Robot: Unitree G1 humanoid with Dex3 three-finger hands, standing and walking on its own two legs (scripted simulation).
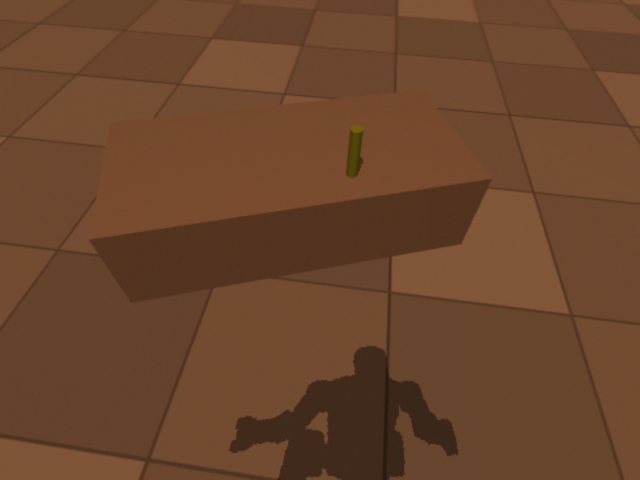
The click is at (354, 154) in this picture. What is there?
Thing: slim round
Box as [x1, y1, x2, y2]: [346, 125, 362, 177]
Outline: 356,125 352,126 350,129 346,174 350,177 354,177 357,174 362,128
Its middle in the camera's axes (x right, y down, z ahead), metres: +0.12 -0.31 +1.30
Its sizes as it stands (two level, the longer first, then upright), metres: 0.040 0.040 0.183
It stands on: a support 0.36 m high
